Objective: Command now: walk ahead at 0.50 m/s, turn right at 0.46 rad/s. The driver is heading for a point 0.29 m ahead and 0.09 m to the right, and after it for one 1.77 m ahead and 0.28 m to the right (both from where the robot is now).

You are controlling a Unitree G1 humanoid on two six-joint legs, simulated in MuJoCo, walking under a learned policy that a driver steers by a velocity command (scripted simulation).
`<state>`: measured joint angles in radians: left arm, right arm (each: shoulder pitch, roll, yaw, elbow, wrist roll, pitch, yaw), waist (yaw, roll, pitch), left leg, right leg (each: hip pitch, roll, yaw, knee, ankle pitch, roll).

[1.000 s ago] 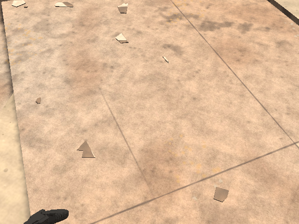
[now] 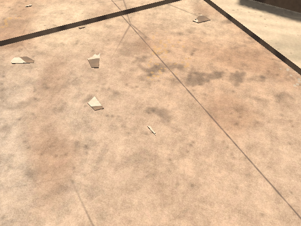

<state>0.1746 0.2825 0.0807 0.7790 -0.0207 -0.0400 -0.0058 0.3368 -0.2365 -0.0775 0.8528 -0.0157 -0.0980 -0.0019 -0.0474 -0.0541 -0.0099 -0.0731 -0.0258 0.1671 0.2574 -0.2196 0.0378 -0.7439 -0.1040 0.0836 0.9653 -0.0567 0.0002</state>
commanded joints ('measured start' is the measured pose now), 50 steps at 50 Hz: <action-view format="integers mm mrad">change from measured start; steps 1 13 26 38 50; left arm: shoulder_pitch -66 216 116 191 18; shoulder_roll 6 307 122 70 49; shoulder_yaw -7 89 24 -2 -7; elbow -75 -112 -96 -71 -121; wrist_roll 5 -3 10 31 19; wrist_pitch -9 -6 -40 -18 -28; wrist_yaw -18 -26 7 16 13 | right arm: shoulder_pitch -72 26 -275 59 -60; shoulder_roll -146 -70 -90 -270 -171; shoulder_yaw -30 10 10 -46 -7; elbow -68 -128 -168 -132 -95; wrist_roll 6 5 11 1 17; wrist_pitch -16 -3 3 -28 -10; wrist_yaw -13 -16 1 27 14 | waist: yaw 12 99 87 -62 37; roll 103 -227 -5 117 111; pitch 54 -363 -8 -291 6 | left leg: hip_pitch -44 -628 -543 207 -76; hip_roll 259 -23 133 263 230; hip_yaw -53 -133 -197 -413 -341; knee -123 1166 486 267 -112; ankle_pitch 306 -378 275 240 267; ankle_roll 122 -78 -83 165 201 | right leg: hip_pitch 36 1147 537 438 35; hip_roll -9 -238 -16 69 -29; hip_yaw -36 719 72 21 -25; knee -152 -593 -755 -18 -40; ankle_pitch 141 -161 169 133 -52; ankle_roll -9 -460 -235 -91 15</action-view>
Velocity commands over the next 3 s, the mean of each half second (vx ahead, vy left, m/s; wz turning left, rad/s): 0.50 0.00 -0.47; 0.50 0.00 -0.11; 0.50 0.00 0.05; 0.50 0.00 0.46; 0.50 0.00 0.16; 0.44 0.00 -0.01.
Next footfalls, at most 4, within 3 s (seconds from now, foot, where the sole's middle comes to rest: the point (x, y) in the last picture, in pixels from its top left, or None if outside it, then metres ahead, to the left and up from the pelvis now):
0.22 right None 0.28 -0.15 -0.78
0.74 left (150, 202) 0.61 -0.02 -0.78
1.28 right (209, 160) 0.82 -0.33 -0.78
1.84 left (169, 112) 1.16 -0.15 -0.78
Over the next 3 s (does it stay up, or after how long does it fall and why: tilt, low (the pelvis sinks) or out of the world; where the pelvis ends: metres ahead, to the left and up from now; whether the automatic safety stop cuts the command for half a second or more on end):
stays up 1.63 -0.19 -0.01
